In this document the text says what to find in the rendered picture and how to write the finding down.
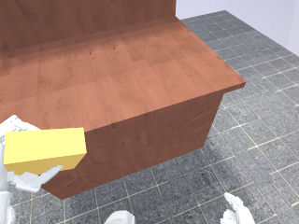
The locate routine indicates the robot left forearm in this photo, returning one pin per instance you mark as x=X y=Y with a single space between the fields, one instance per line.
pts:
x=7 y=212

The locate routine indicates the table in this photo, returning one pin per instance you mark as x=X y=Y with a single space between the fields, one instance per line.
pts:
x=142 y=85

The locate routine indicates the right robot hand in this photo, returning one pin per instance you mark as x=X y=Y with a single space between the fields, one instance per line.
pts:
x=242 y=214

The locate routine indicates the left robot hand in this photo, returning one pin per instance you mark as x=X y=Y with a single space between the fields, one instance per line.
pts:
x=27 y=181

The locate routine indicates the left robot thigh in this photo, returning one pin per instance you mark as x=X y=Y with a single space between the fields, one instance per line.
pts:
x=121 y=217

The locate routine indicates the sponge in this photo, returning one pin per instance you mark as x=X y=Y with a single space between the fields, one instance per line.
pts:
x=37 y=151

